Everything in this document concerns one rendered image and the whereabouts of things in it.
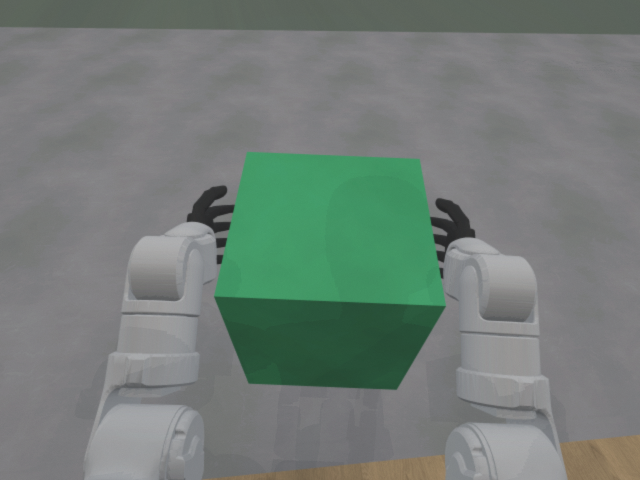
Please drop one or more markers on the left robot upper arm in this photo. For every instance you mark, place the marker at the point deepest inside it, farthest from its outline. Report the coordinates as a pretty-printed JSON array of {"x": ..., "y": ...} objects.
[{"x": 147, "y": 442}]

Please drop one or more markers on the left robot forearm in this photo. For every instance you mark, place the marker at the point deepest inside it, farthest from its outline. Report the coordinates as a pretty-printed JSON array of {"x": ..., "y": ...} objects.
[{"x": 157, "y": 339}]

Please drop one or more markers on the robot left hand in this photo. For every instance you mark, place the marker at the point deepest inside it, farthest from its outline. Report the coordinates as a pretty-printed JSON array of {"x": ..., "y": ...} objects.
[{"x": 203, "y": 213}]

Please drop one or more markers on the right robot forearm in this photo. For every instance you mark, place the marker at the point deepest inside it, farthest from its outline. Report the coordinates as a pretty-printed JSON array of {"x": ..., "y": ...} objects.
[{"x": 500, "y": 368}]

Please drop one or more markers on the right robot upper arm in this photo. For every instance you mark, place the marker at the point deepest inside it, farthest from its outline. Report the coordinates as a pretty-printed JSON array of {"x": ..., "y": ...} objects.
[{"x": 492, "y": 451}]

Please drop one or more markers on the robot right hand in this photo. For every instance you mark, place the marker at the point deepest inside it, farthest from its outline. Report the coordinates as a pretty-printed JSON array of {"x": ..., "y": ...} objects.
[{"x": 456, "y": 229}]

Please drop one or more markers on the carton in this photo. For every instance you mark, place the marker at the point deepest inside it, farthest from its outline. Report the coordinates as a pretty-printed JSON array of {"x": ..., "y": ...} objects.
[{"x": 330, "y": 275}]

